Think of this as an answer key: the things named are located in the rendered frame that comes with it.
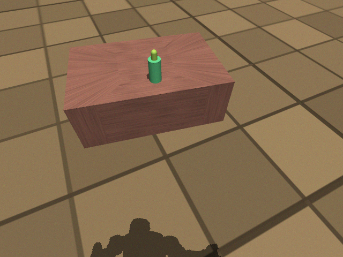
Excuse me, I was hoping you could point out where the bottle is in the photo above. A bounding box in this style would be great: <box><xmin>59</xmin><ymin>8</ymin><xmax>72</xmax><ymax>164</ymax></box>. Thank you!
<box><xmin>148</xmin><ymin>49</ymin><xmax>162</xmax><ymax>84</ymax></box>

